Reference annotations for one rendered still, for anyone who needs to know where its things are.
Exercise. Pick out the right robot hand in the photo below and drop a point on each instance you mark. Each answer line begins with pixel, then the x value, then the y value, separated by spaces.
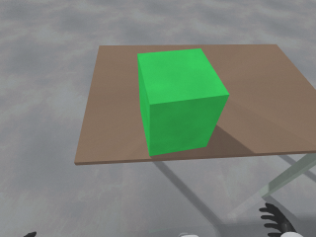
pixel 282 223

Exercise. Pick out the carton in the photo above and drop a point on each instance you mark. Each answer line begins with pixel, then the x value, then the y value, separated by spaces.
pixel 181 99

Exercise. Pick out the table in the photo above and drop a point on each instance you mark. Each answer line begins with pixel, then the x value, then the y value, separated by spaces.
pixel 271 109

